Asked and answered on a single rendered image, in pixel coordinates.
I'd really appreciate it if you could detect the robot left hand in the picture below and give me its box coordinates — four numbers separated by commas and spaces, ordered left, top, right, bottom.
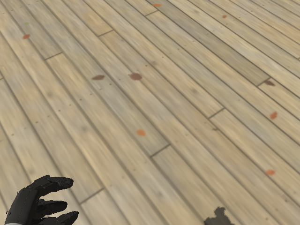
5, 174, 79, 225

